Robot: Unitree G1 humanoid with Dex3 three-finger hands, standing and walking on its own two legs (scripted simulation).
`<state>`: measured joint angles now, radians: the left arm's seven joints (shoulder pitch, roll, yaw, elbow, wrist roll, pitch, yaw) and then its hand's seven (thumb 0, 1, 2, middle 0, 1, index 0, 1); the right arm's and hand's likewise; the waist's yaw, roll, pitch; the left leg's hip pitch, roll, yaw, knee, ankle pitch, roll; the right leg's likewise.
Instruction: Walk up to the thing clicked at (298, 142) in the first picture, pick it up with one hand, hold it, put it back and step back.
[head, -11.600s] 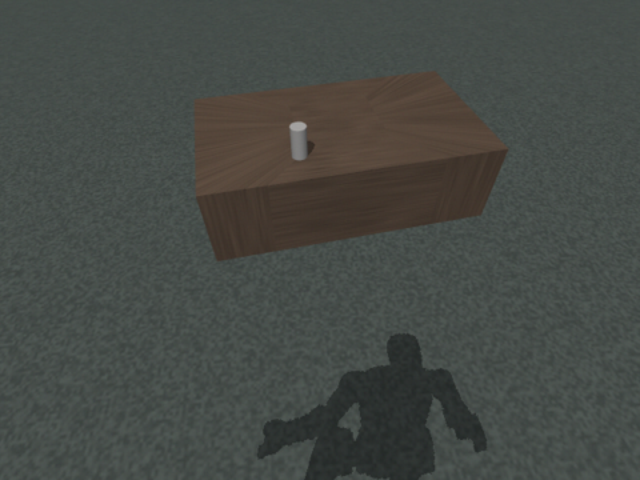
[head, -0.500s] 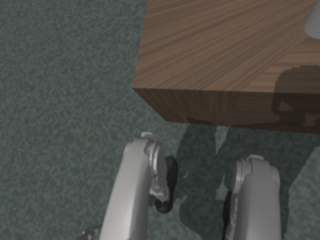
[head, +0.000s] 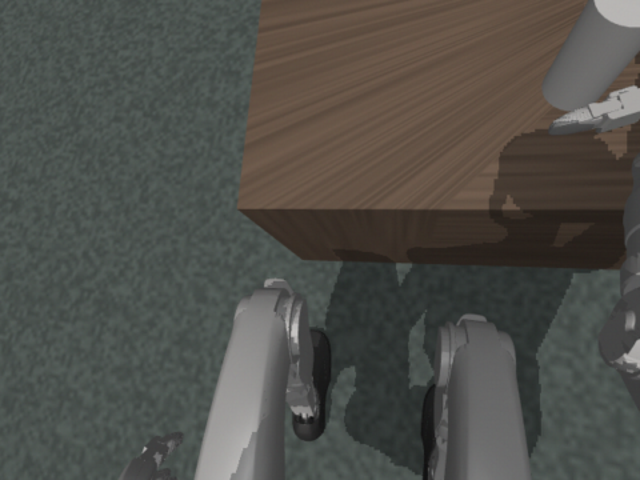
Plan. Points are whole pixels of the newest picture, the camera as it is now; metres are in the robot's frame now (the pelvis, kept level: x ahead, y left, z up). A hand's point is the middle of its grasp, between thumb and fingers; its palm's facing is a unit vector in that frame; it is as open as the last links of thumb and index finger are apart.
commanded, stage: close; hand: right
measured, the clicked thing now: (598, 48) +0.58 -0.20 +0.00
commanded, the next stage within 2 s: settle in 0.96 s
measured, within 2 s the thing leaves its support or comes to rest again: leaves its support in 1.30 s
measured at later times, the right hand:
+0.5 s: hand (597, 52) +0.57 -0.20 +0.01, palm faces +0.09 +1.00 -0.02, open 14.9 cm
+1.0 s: hand (589, 50) +0.58 -0.19 +0.01, palm faces +0.10 +0.99 -0.03, open 9.2 cm
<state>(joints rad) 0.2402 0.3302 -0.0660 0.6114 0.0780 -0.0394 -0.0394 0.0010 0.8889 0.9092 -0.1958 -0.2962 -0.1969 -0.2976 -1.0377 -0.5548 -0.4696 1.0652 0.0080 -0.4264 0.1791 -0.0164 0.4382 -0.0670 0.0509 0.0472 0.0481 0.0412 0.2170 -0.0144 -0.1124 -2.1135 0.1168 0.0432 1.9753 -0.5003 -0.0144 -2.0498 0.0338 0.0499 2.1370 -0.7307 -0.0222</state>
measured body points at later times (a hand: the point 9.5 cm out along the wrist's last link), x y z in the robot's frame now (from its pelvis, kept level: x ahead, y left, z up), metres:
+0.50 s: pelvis -0.01 +0.00 -0.01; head +0.23 -0.04 +0.37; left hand +0.04 +0.28 -0.11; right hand +0.56 -0.25 +0.01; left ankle +0.14 +0.14 -0.39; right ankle +0.06 -0.11 -0.39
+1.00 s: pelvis -0.01 +0.00 -0.01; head +0.23 -0.04 +0.37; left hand +0.02 +0.28 -0.11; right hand +0.57 -0.24 +0.01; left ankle +0.14 +0.14 -0.39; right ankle +0.06 -0.11 -0.39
